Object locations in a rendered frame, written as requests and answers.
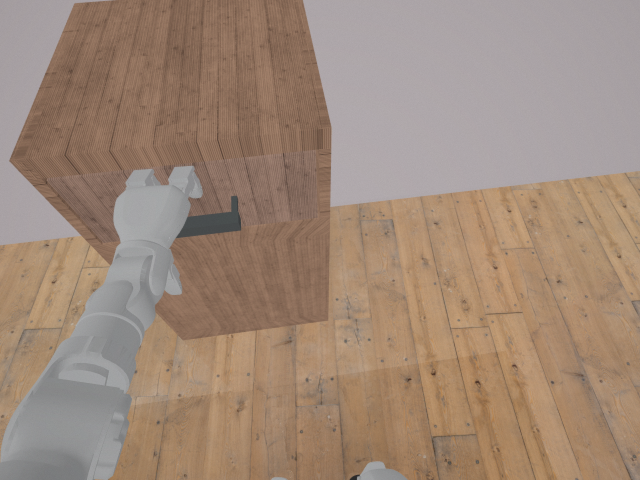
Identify cabinet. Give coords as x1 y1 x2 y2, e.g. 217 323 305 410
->
9 0 332 340

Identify robot left hand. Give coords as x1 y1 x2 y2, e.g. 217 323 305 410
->
113 166 203 295

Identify drawer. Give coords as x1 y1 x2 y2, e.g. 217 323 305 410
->
47 150 318 243

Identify robot right shin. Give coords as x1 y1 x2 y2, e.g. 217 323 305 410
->
360 461 386 476

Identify left robot upper arm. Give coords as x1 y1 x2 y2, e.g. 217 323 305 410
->
0 377 132 480

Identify handle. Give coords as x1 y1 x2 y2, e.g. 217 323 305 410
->
176 196 241 238

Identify robot left forearm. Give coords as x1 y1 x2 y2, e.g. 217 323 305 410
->
0 240 171 462

